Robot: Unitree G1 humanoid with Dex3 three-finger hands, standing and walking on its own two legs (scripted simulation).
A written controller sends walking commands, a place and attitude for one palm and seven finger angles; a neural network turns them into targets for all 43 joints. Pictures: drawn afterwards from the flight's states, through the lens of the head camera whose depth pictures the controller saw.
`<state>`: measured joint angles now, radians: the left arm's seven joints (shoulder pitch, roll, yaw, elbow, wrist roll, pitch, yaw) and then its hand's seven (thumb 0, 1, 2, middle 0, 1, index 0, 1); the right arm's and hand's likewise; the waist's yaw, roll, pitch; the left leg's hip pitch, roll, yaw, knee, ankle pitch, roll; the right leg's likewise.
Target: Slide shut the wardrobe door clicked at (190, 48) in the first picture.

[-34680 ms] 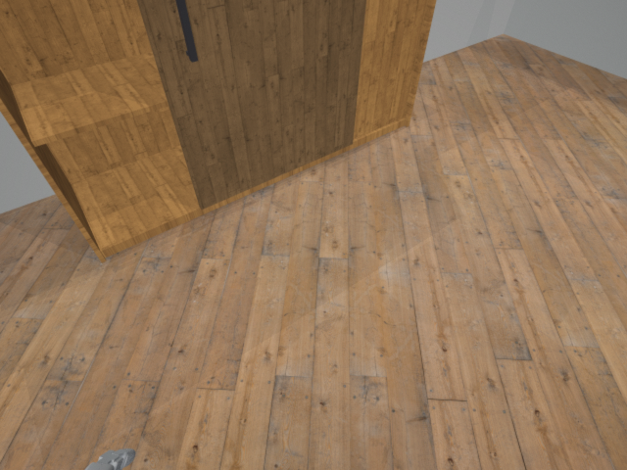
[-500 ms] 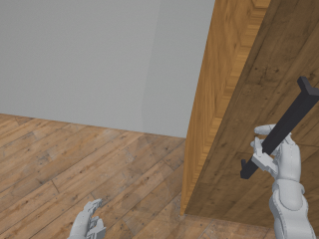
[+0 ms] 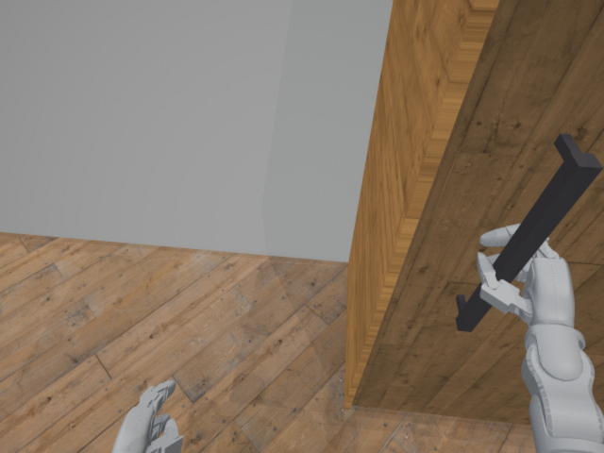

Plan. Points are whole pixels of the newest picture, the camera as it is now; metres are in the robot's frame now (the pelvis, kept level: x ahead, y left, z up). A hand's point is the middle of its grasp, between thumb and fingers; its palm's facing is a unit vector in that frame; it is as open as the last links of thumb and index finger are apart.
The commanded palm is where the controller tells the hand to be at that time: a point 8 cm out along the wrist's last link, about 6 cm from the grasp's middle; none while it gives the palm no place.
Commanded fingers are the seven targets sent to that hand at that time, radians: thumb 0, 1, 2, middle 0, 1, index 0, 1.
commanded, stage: loosen the grip on the handle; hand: right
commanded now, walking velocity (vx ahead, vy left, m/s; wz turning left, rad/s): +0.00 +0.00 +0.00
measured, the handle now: (504, 253) +0.35 -0.24 +0.10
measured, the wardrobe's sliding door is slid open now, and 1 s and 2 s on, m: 0.00 0.00 0.00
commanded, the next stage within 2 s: slip the hand off the handle in 0.50 s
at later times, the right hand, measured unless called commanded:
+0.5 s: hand (487, 286) +0.31 -0.22 +0.08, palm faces +0.28 +0.93 -0.25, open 13.5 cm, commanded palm +0.27 -0.27 +0.10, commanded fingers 0.00 0.55 -0.20 0.25 1.15 0.25 1.15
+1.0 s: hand (534, 296) +0.29 -0.27 +0.09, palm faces +0.37 +0.89 -0.26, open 14.4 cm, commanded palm +0.26 -0.31 +0.10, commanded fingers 0.00 0.55 -0.20 0.25 1.15 0.25 1.15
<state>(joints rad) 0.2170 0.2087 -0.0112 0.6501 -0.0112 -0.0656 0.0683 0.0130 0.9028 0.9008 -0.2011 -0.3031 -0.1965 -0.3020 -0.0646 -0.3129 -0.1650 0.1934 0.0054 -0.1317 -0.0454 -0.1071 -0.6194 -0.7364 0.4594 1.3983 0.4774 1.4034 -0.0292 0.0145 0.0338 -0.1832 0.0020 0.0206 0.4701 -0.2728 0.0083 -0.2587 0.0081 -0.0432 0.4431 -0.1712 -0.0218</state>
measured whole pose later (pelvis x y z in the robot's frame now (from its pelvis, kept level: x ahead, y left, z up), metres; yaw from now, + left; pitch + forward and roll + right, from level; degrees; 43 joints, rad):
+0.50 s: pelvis +0.01 +0.02 -0.01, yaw -2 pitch +2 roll +0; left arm 0.23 0.26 0.01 0.71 -0.01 -0.12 0.05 0.01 0.90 0.90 -0.20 -0.30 -0.20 -0.30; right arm -0.01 -0.32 -0.21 0.16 0.08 -0.10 -0.02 0.00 0.51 -0.21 0.39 1.28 0.40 1.29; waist -0.02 -0.02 -0.03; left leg -0.28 -0.02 0.06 0.62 -0.37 0.04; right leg -0.38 -0.01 0.00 0.61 -0.26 0.01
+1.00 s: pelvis +0.01 +0.02 -0.01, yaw -1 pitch +1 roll +0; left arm 0.21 0.24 -0.01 0.69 -0.02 -0.11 0.09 0.01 0.90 0.90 -0.20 -0.30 -0.20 -0.30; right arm 0.04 -0.37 -0.33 0.14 0.11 -0.05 0.01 -0.01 0.54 -0.20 0.28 1.16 0.30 1.18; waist -0.02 -0.02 -0.04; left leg -0.28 -0.02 0.05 0.63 -0.38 0.03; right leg -0.38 -0.01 -0.01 0.64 -0.28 0.00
